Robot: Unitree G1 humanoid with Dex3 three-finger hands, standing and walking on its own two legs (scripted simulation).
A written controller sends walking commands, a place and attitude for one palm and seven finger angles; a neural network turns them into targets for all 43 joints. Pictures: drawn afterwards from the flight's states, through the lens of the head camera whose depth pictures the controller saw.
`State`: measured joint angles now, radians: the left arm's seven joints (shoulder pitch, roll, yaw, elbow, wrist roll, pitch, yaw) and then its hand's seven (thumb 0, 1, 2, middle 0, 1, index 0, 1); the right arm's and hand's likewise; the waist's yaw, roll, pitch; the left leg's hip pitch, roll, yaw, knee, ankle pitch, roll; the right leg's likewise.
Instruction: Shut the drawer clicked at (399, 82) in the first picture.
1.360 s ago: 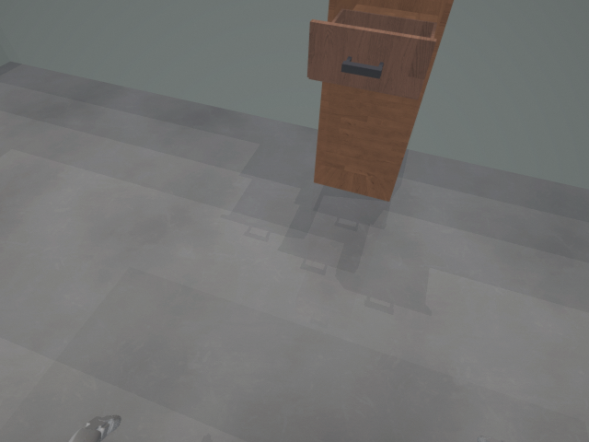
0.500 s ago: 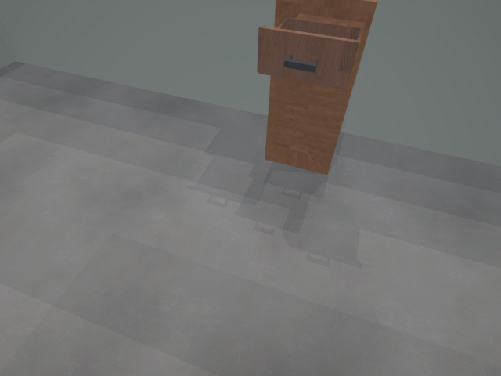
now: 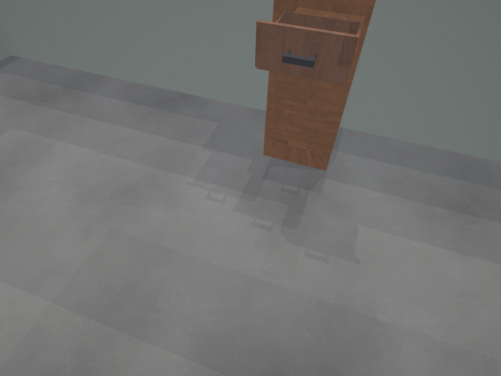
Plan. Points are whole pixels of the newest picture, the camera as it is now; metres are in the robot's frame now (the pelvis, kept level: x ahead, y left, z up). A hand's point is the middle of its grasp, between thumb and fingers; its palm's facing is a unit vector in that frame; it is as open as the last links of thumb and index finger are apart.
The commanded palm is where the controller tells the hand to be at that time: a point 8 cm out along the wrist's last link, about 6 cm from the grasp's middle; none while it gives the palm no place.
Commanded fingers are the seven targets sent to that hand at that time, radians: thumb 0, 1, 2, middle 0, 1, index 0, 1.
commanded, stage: look at it before walking up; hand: left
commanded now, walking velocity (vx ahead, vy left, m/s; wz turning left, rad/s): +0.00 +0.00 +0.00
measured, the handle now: (300, 57) +1.07 -0.10 +0.01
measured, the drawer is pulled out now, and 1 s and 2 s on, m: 0.30 0.30 0.30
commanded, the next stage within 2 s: walk to a spot facing it in 0.18 s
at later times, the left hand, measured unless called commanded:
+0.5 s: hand out of the picture +0.06 +0.22 -0.18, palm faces -0.04 -0.97 -0.25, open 7.4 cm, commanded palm none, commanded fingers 0.00 0.90 0.90 -0.20 -0.30 -0.20 -0.30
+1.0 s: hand (205, 336) +0.23 +0.11 -0.18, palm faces -0.17 -0.97 -0.17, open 7.4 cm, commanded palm none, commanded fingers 0.00 0.90 0.90 -0.20 -0.30 -0.20 -0.30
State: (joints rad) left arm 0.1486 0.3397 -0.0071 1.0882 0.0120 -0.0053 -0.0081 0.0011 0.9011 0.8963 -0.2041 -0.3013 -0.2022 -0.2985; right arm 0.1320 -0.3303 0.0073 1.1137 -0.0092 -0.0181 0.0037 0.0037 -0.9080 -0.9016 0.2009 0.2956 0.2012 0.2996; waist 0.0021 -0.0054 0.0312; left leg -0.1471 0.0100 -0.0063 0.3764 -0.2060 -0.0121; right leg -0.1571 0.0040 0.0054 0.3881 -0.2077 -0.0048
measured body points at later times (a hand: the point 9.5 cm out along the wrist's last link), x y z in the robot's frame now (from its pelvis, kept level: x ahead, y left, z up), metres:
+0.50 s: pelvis +0.03 +0.00 -0.01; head +0.03 +0.00 +0.44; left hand +0.06 +0.27 -0.16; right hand +0.07 -0.27 -0.15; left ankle +0.00 +0.13 -0.74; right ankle +0.00 -0.12 -0.75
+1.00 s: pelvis +0.20 -0.06 -0.01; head +0.21 -0.07 +0.44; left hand +0.24 +0.16 -0.16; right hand +0.18 -0.30 -0.16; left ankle +0.26 +0.07 -0.67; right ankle +0.15 -0.13 -0.75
